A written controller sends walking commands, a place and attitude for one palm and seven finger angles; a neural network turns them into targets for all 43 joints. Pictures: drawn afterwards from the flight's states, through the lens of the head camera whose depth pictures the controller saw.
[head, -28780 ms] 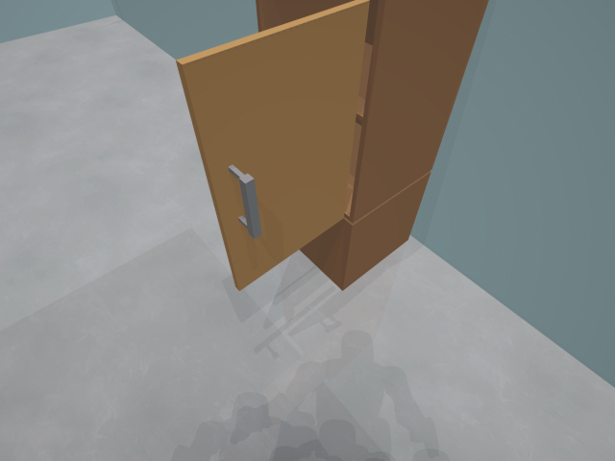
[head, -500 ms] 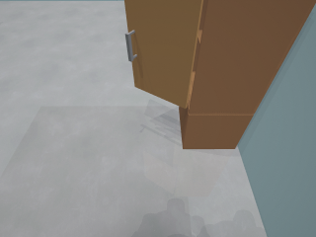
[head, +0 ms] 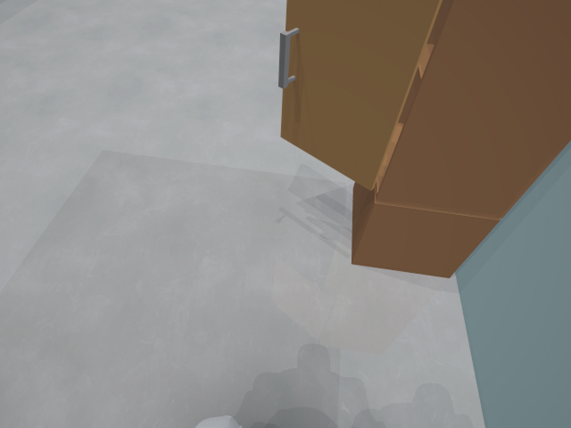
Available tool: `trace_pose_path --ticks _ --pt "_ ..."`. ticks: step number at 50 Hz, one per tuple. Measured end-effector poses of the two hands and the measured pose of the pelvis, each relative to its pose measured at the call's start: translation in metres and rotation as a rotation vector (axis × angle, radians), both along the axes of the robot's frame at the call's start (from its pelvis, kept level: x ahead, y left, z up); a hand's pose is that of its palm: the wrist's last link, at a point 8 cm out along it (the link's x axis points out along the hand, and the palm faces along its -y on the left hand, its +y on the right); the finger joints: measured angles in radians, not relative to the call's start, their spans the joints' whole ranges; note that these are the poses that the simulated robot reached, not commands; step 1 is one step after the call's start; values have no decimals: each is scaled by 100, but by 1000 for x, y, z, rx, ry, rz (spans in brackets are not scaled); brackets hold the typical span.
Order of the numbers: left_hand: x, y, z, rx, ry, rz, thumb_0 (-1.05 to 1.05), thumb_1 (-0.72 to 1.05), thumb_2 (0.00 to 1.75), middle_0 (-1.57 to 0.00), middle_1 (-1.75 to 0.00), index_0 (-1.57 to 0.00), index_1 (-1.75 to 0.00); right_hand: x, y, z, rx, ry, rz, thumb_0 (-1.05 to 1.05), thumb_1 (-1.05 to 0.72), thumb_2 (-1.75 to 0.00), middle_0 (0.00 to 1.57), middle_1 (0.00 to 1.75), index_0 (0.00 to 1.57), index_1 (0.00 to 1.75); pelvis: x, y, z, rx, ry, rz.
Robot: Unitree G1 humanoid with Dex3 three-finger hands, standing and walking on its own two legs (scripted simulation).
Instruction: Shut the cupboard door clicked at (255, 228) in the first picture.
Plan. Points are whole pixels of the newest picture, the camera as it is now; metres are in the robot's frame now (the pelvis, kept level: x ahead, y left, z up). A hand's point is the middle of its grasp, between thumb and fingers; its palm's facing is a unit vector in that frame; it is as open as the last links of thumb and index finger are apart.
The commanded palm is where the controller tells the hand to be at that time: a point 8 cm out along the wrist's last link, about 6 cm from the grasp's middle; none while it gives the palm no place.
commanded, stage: walk to a spot facing it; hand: left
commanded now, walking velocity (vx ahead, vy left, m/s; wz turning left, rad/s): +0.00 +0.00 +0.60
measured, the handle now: (288, 58) +1.02 +0.03 -0.01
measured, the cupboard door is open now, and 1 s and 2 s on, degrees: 57 57 57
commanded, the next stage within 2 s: turn to face it in 1.94 s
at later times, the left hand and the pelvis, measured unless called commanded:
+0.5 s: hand out of the picture +0.03 +0.21 -0.13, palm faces +0.30 -0.90 -0.32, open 7.3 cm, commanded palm none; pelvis -0.01 -0.03 +0.01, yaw +19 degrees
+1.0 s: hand out of the picture -0.07 +0.23 -0.14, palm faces +0.60 -0.76 -0.24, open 7.4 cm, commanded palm none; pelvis +0.02 +0.02 +0.02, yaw +37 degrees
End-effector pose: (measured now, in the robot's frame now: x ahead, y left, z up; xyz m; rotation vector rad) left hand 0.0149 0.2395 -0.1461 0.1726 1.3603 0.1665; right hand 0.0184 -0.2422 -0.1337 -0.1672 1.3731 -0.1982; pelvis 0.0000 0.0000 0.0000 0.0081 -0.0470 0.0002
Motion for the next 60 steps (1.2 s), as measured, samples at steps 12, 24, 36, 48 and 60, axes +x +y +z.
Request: trace_pose_path --ticks 12,24,36,48,60 --pt "31 40 31 61 -152 80 0 91 90 -20 -30 -20 -30 25 17 11 -2 -22 150 0 -91 -90 21 30 20 30 -12 14 14 -35 58 131" --pt "1 10 50 140 -238 212 0 91 90 -20 -30 -20 -30 91 -29 6 -3 -84 292 0 -91 -90 20 30 20 30 -15 -29 10 -18 69 313" --pt "-104 -18 29 69 -92 461 0 90 90 -21 -30 -20 -30 168 21 21 4 -127 562 0 -91 -90 20 30 19 29 -12 -23 13 3 52 509" --pt "-136 18 27 45 -56 618 1 91 90 -20 -30 -20 -30 190 95 36 15 -186 732 0 -91 -90 20 30 20 30 8 18 19 -29 42 627" --pt "9 67 49 137 -273 589 0 91 90 -20 -30 -20 -30 209 80 1 32 56 686 0 -91 -90 21 30 20 30 97 38 10 -1 54 716"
